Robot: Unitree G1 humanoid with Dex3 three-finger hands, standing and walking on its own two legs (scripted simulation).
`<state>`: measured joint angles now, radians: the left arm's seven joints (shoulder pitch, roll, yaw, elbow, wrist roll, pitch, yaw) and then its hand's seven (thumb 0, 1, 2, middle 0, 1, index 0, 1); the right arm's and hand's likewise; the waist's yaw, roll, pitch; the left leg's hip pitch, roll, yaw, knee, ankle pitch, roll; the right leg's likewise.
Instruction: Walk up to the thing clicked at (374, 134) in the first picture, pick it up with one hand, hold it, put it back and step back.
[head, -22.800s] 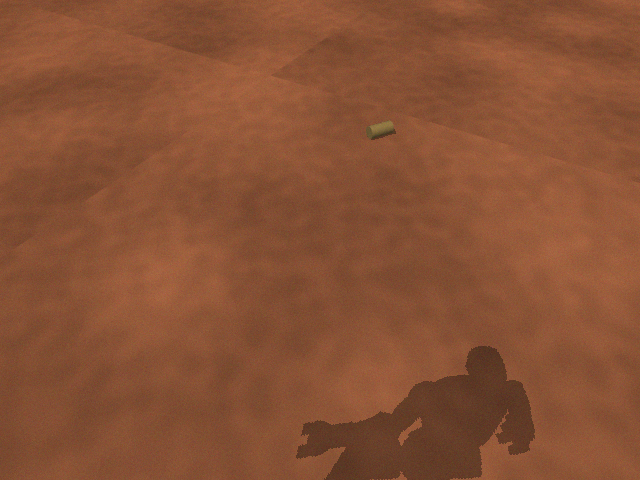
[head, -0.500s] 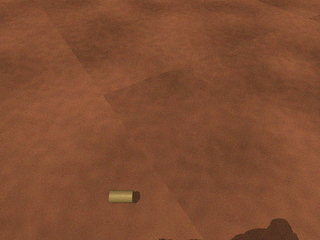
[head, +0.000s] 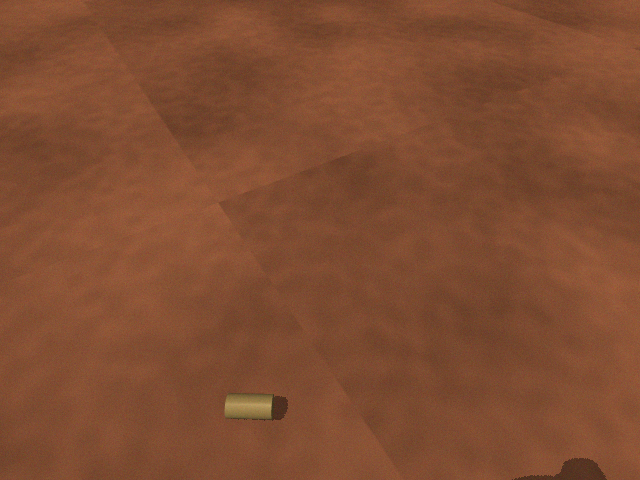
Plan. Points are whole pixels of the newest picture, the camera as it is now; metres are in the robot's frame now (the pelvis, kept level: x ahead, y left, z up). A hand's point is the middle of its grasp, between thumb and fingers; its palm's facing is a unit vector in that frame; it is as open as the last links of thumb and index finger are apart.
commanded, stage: walk up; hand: left
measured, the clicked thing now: (250, 406) +0.47 +0.22 -0.74
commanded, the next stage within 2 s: none
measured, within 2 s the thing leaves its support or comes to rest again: neither
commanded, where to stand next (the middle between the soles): +0.08 -0.02 m, yaw -1 degrees
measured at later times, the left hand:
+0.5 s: hand out of the picture +0.17 +0.27 -0.17, palm faces -0.04 -0.93 -0.37, open 7.4 cm
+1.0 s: hand out of the picture +0.10 +0.27 -0.18, palm faces +0.06 -0.93 -0.36, open 7.4 cm
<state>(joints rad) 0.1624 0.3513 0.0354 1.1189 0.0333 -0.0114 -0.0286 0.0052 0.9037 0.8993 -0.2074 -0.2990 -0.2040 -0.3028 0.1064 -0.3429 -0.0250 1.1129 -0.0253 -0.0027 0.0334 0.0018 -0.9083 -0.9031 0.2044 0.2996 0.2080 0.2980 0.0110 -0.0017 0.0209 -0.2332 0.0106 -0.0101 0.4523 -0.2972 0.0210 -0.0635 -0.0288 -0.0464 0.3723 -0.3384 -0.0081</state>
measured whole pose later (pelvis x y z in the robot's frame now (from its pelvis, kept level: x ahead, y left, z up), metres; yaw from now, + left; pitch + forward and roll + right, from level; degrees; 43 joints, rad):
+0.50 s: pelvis +0.07 +0.00 -0.02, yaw +0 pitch -3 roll +0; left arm 0.12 0.41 0.05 0.94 -0.01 0.05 -0.01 0.00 0.91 0.90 -0.20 -0.30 -0.20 -0.30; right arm 0.17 -0.37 -0.04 0.93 0.00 0.02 -0.02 0.00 -0.90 -0.90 0.21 0.30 0.21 0.30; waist -0.02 -0.03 0.18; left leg -0.24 0.04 0.04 0.61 -0.32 0.00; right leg -0.37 -0.02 0.03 0.72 -0.34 -0.01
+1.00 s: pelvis +0.01 -0.01 -0.02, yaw +3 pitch -2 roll +0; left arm 0.14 0.40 0.07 0.91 0.00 0.06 0.00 0.01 0.90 0.90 -0.21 -0.30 -0.21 -0.30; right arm 0.19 -0.36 -0.03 0.92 -0.04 0.02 0.00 0.00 -0.91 -0.90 0.21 0.30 0.21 0.30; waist -0.01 -0.05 0.13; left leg -0.24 -0.01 -0.03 0.65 -0.37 0.01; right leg -0.46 0.04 0.09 0.98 -0.47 -0.02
